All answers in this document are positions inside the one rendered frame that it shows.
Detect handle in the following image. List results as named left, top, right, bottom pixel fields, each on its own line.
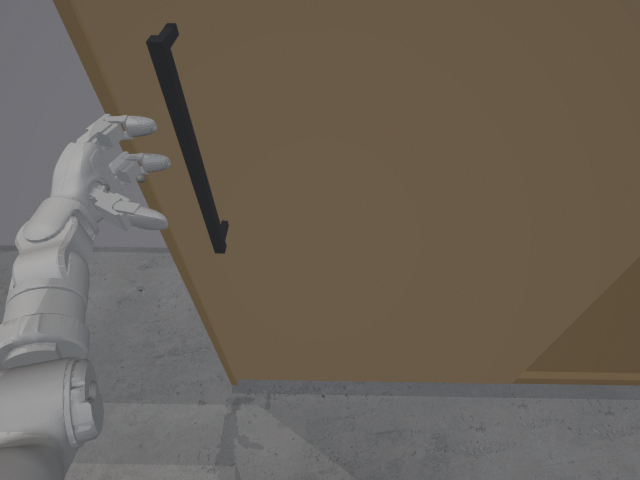
left=146, top=23, right=229, bottom=254

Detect wardrobe door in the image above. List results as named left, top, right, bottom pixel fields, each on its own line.
left=525, top=256, right=640, bottom=373
left=73, top=0, right=640, bottom=384

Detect robot left forearm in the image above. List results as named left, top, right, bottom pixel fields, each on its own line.
left=0, top=197, right=99, bottom=370

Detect robot left hand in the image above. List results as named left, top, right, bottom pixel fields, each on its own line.
left=50, top=114, right=171, bottom=231

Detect left robot upper arm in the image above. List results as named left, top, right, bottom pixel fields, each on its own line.
left=0, top=356, right=104, bottom=480

